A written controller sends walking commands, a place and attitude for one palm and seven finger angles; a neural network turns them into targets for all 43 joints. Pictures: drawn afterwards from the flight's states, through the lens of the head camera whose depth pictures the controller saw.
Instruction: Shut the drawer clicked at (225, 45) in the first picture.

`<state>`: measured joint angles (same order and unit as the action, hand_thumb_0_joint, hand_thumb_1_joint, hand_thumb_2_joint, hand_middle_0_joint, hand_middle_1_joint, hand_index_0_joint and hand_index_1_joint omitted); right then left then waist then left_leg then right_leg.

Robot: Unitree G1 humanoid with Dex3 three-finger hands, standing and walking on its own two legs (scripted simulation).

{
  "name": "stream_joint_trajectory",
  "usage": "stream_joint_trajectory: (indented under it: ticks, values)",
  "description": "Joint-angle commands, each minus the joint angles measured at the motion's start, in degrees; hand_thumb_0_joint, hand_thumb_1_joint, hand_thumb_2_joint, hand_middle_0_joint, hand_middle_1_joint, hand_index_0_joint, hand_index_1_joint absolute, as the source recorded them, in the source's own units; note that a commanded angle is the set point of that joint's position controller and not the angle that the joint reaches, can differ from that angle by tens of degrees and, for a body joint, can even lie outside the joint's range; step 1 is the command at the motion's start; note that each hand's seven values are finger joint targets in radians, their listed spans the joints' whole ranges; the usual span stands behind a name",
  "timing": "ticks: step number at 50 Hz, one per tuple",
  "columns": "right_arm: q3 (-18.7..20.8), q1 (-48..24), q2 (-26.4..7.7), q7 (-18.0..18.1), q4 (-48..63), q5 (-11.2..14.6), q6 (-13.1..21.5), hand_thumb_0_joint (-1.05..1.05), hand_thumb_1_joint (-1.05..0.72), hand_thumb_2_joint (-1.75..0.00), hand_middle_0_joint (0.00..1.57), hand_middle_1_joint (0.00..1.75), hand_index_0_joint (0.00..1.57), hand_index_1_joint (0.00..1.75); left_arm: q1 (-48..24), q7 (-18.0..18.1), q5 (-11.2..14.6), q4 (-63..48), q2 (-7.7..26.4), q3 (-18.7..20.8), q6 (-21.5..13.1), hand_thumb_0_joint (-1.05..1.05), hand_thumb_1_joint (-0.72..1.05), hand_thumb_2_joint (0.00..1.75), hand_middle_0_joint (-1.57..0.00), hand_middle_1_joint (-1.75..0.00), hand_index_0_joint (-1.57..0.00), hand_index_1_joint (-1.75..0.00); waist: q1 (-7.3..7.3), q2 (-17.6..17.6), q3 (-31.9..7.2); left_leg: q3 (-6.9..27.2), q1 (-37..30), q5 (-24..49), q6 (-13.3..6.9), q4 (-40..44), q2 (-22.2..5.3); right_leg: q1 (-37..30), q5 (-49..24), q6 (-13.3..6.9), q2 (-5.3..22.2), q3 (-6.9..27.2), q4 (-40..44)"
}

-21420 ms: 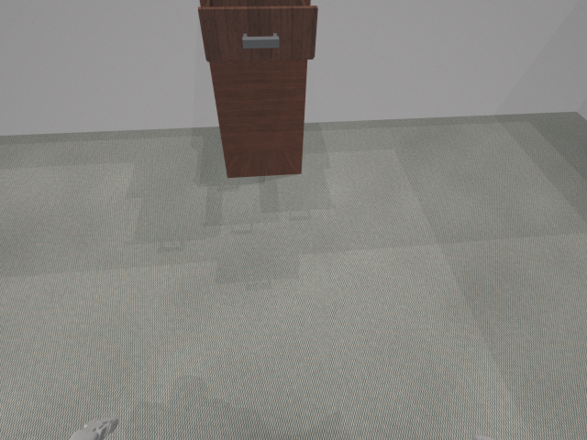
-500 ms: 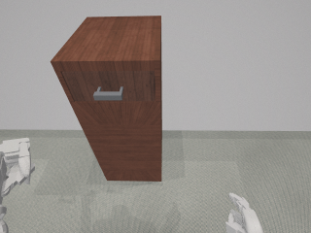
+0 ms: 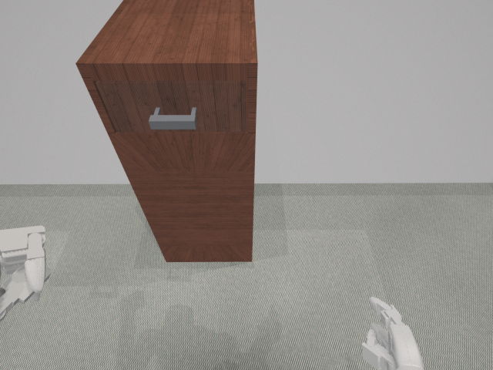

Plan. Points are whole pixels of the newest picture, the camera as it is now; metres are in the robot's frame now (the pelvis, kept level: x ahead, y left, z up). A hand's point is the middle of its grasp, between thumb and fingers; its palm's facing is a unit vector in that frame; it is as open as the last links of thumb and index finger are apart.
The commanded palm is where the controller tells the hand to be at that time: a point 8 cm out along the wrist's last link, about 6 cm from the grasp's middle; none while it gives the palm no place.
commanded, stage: step back with the hand held close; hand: left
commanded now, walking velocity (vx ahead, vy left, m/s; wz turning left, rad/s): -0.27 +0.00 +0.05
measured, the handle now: (174, 116) +0.62 +0.22 +0.05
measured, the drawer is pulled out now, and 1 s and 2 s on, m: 0.00 0.00 0.00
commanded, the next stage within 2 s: stop stepping back and stand still in 0.60 s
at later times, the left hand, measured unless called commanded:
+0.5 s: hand (3, 312) +0.14 +0.25 +0.17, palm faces +0.32 -0.85 -0.43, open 3.2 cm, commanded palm +0.07 +0.29 +0.19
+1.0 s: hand out of the picture +0.03 +0.23 +0.16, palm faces +0.25 -0.86 -0.44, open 3.3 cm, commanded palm -0.04 +0.28 +0.19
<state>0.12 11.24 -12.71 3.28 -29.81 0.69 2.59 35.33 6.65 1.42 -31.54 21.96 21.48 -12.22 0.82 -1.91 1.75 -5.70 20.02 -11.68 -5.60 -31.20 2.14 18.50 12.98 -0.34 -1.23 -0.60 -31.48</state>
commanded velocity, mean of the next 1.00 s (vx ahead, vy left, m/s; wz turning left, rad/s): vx -0.22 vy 0.00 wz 0.02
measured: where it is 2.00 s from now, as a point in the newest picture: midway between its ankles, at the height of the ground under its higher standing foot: outside the picture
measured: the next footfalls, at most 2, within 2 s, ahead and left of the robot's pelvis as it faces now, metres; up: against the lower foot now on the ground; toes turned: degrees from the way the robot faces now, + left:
right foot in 0.62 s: -0.19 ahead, -0.10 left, +0.00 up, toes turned +2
left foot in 0.80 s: -0.03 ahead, +0.09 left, +0.00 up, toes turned -4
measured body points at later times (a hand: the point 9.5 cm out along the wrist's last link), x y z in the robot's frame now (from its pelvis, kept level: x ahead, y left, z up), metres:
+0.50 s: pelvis -0.07 +0.01 +0.01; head -0.01 +0.06 +0.46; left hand +0.12 +0.30 +0.20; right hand +0.11 -0.20 -0.06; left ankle +0.06 +0.06 -0.73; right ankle -0.24 -0.13 -0.68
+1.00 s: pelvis -0.18 +0.01 +0.00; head -0.18 +0.02 +0.45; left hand +0.01 +0.28 +0.19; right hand -0.04 -0.24 -0.07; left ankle -0.07 +0.09 -0.73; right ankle -0.22 -0.10 -0.73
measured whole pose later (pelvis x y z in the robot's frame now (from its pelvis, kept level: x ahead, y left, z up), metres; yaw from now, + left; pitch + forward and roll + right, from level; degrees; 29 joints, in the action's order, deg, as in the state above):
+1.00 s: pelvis -0.18 +0.01 +0.00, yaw -3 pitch -1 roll -1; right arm -1.0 12.8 -11.5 3.4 -33.4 0.5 6.0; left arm 34.8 7.0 2.5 -32.0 22.6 20.4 -9.4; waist -2.9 0.9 0.3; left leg -0.8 21.8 -6.8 -2.8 -26.6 2.3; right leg 11.4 19.3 -0.7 -1.6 0.6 -30.6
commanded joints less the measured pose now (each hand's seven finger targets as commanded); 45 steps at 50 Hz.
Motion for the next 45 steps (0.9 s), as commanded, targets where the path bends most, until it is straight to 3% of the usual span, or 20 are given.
stream_joint_trajectory:
  ticks: [1,4,7,9,10,12,13,16,19,23,27,30,33,34,35,37,39,41,43,45]
  values:
    - [3.53,-3.45,-7.46,0.85,8.31,-0.15,3.38,0.0,-0.9,-0.9,0.2,0.3,0.2,0.3,-2.12,1.69,0.36,-12.3,9.17,6.18,-3.94,0.0,0.9,0.9,-1.4,-1.6,-1.4,-1.6,-1.38,5.78,-3.58,12.46,7.79,-18.59,0.76,6.35,-6.88,-4.48,5.03,-1.97,6.57,12.84,8.78]
    - [3.53,-3.01,-6.99,0.49,6.92,-0.66,3.51,0.0,-0.9,-0.9,0.2,0.3,0.2,0.3,-3.91,2.62,0.85,-15.28,10.0,5.81,-4.65,0.0,0.9,0.9,-1.4,-1.6,-1.4,-1.6,-2.02,6.88,-5.18,10.13,-4.07,-11.6,3.02,-5.17,-3.81,7.91,9.6,-5.64,12.18,16.6,15.11]
    - [3.12,-3.23,-7.01,0.61,6.76,-0.61,3.58,0.0,-0.9,-0.9,0.2,0.3,0.2,0.3,-2.32,3.27,0.77,-15.94,9.72,5.71,-4.93,0.0,0.9,0.9,-1.4,-1.6,-1.4,-1.6,-2.11,2.66,-6.36,12.49,-4.26,-8.15,2.67,0.73,-4.87,5.96,3.84,-4.03,9.37,11.19,10.05]
    - [3.06,-4.73,-8.0,1.25,7.32,-0.82,4.09,0.0,-0.9,-0.9,0.2,0.3,0.2,0.3,-1.21,3.24,0.36,-17.65,10.92,7.11,-5.48,0.0,0.9,0.9,-1.4,-1.6,-1.4,-1.6,-1.51,-7.52,-6.32,20.05,4.1,-13.27,0.73,14.21,-11.22,-1.89,2.95,-0.31,1.86,5.01,-0.26]
    - [3.08,-5.16,-8.31,1.36,7.64,-0.9,4.6,0.0,-0.9,-0.9,0.2,0.3,0.2,0.3,-0.69,3.08,-0.43,-18.08,11.12,8.49,-5.85,0.0,0.9,0.9,-1.4,-1.6,-1.4,-1.6,-0.8,-13.09,-7.56,25.85,12.71,-23.09,-1.05,21.86,-16.46,-10.47,2.96,1.03,-1.92,2.5,-11.37]
    - [3.37,-4.55,-7.74,1.15,7.09,-1.65,5.32,0.0,-0.9,-0.9,0.2,0.3,0.2,0.3,-1.96,2.94,-1.51,-17.47,11.64,9.89,-6.17,0.0,0.9,0.9,-1.4,-1.6,-1.4,-1.6,-0.99,-13.41,-6.59,30.72,21.04,-35.71,-3.48,29.3,-21.64,-13.25,8.64,1.51,-3.96,3.94,-29.48]
    - [3.5,-4.28,-7.19,0.98,6.93,-1.79,5.52,0.0,-0.9,-0.9,0.2,0.3,0.2,0.3,-3.4,3.12,-1.53,-17.92,11.53,9.98,-6.17,0.0,0.9,0.9,-1.4,-1.6,-1.4,-1.6,-1.08,-10.54,-5.1,30.09,20.82,-32.73,-4.05,27.96,-21.4,-10.92,9.04,1.41,-3.71,4.88,-32.64]
    - [3.88,-3.74,-6.21,0.66,5.61,-1.42,6.54,0.0,-0.9,-0.9,0.2,0.3,0.2,0.3,1.39,3.1,-0.08,-15.02,9.89,9.06,-6.01,0.0,0.9,0.9,-1.4,-1.6,-1.4,-1.6,-0.25,-1.02,-6.49,23.36,4.09,-16.52,-2.82,22.31,-17.8,-0.89,13.48,1.33,-2.21,2.93,-24.78]
    - [3.32,-3.14,-5.89,0.27,3.93,-1.59,7.37,0.0,-0.9,-0.9,0.2,0.3,0.2,0.3,2.47,2.48,1.12,-15.76,7.44,5.31,-6.16,0.0,0.9,0.9,-1.4,-1.6,-1.4,-1.6,-0.54,-5.58,-9.5,19.28,-8.84,-10.74,1.07,23.38,-14.86,3.04,16.66,0.61,-2.48,0.41,-14.58]
    - [3.13,-2.16,-5.92,-0.08,0.71,-2.46,8.17,0.0,-0.9,-0.9,0.2,0.3,0.2,0.3,-1.55,2.0,1.77,-18.26,9.63,4.86,-7.09,0.0,0.9,0.9,-1.4,-1.6,-1.4,-1.6,0.03,-10.68,-17.31,15.68,-21.39,6.54,6.18,22.18,-13.42,-0.07,17.74,-0.62,-3.52,-1.3,0.09]
    - [2.76,-2.83,-5.34,-1.19,1.07,-2.84,6.78,0.0,-0.9,-0.9,0.2,0.3,0.2,0.3,0.04,0.92,3.0,-21.34,13.14,7.19,-7.14,0.0,0.9,0.9,-1.4,-1.6,-1.4,-1.6,0.62,-10.87,-22.67,10.66,-29.38,26.04,7.72,15.47,-11.8,-1.87,11.58,-1.62,-3.71,-1.46,8.71]
    - [2.17,-4.94,-5.15,-1.43,2.9,-2.41,5.16,0.0,-0.9,-0.9,0.2,0.3,0.2,0.3,3.11,0.49,4.64,-23.49,16.18,11.3,-7.93,0.0,0.9,0.9,-1.4,-1.6,-1.4,-1.6,1.11,-7.17,-22.34,8.29,-27.68,17.64,6.81,8.09,-9.8,-1.05,3.1,-2.76,0.87,0.61,17.85]
    - [1.95,-6.31,-4.87,-0.36,3.46,-0.26,3.91,0.0,-0.9,-0.9,0.2,0.3,0.2,0.3,2.05,0.95,6.62,-21.27,16.35,12.16,-7.95,0.0,0.9,0.9,-1.4,-1.6,-1.4,-1.6,-0.15,9.91,-14.32,6.96,-20.31,-4.34,7.4,-13.84,-2.78,14.48,3.21,-7.47,16.59,9.57,21.91]
    - [2.92,-6.94,-5.7,-0.09,3.31,0.62,4.09,0.0,-0.9,-0.9,0.2,0.3,0.2,0.3,2.15,0.86,6.79,-20.4,15.85,12.32,-7.21,0.0,0.9,0.9,-1.4,-1.6,-1.4,-1.6,0.37,15.03,-11.15,8.15,-14.09,-8.92,7.45,-22.63,-1.13,14.58,0.58,-9.04,18.23,9.94,20.95]
    - [2.5,-7.5,-4.88,0.22,3.26,0.28,3.72,0.0,-0.9,-0.9,0.2,0.3,0.2,0.3,3.14,0.83,5.85,-16.18,14.76,12.37,-6.12,0.0,0.9,0.9,-1.4,-1.6,-1.4,-1.6,-0.17,13.75,-6.63,7.76,-4.53,-10.36,6.86,-23.91,-2.38,9.57,-11.42,-9.8,18.11,7.96,16.99]
    - [0.86,-7.79,-3.44,0.57,3.76,0.08,2.26,0.0,-0.9,-0.9,0.2,0.3,0.2,0.3,2.24,0.49,3.82,-10.65,11.45,9.38,-3.39,0.0,0.9,0.9,-1.4,-1.6,-1.4,-1.6,-2.05,6.2,-2.04,7.04,-0.3,-3.6,5.49,-9.83,-4.23,2.4,-21.46,-6.0,13.91,4.63,10.21]
    - [1.0,-7.46,-6.17,1.59,3.4,0.46,3.37,0.0,-0.9,-0.9,0.2,0.3,0.2,0.3,-4.28,0.59,3.07,-10.28,9.59,6.13,-2.26,0.0,0.9,0.9,-1.4,-1.6,-1.4,-1.6,-2.65,-4.06,-0.45,7.03,-9.31,12.94,4.07,6.22,-4.48,3.87,-16.08,-0.6,7.69,-0.67,1.71]
    - [1.83,-4.06,-7.65,1.81,2.68,0.66,5.62,0.0,-0.9,-0.9,0.2,0.3,0.2,0.3,-7.04,1.32,2.29,-7.86,10.04,5.14,-2.48,0.0,0.9,0.9,-1.4,-1.6,-1.4,-1.6,-1.32,-9.15,-4.44,17.67,-13.8,24.91,-0.28,9.66,-13.13,3.97,0.61,1.94,2.09,1.6,-6.44]
    - [1.78,-3.06,-6.49,1.48,3.41,0.17,6.6,0.0,-0.9,-0.9,0.2,0.3,0.2,0.3,-5.23,1.66,1.82,-7.85,10.33,5.09,-2.12,0.0,0.9,0.9,-1.4,-1.6,-1.4,-1.6,-0.8,-6.93,-7.37,24.14,-13.55,17.56,-1.93,12.13,-14.69,3.52,11.58,1.66,0.86,2.69,-2.79]
    - [1.83,-4.69,-6.55,1.33,4.01,-0.26,6.86,0.0,-0.9,-0.9,0.2,0.3,0.2,0.3,-3.76,1.41,2.14,-14.04,10.52,5.68,-2.39,0.0,0.9,0.9,-1.4,-1.6,-1.4,-1.6,-0.62,-4.7,-9.3,25.12,-7.36,-2.99,-0.82,18.41,-14.56,-4.65,13.92,0.93,0.59,2.79,-1.94]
